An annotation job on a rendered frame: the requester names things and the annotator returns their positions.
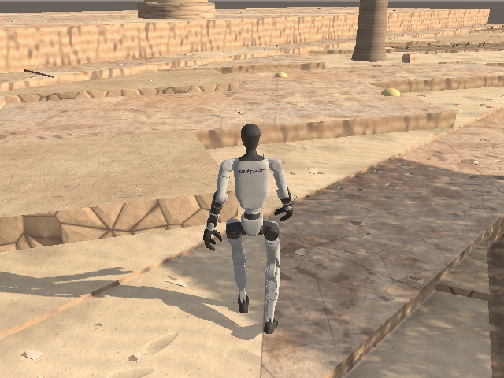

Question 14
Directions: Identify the robot right foot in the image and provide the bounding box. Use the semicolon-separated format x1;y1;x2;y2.
264;319;278;334

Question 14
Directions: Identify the right robot forearm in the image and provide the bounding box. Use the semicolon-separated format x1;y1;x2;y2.
281;187;293;211

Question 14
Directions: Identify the robot left hand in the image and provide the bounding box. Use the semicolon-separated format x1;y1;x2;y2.
203;229;222;251

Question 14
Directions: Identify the robot right upper arm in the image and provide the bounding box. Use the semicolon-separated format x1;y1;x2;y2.
267;157;289;199

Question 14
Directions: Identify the robot left upper arm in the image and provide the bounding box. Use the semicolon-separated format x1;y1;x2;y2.
215;158;235;204

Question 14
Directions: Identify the left robot forearm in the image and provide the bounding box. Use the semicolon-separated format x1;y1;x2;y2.
206;192;223;231

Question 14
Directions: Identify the robot right hand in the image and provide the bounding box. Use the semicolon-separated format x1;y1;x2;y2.
274;207;293;221

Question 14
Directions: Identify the robot left thigh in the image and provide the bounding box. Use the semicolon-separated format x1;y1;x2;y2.
225;219;246;267

